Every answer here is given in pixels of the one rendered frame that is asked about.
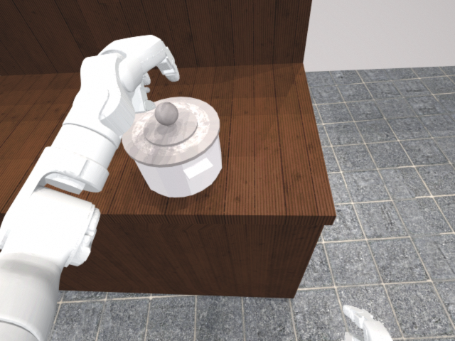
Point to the knob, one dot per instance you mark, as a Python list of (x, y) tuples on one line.
[(166, 113)]

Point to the robot right hand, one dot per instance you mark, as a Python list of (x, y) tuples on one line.
[(372, 330)]

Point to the table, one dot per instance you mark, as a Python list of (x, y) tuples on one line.
[(251, 233)]

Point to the robot left forearm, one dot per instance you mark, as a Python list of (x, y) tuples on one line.
[(102, 112)]

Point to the pot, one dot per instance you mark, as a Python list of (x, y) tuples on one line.
[(186, 179)]

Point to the lid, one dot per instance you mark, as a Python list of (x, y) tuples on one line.
[(153, 144)]

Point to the left robot upper arm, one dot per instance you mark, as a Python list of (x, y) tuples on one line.
[(53, 230)]

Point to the robot left hand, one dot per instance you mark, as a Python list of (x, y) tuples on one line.
[(151, 52)]

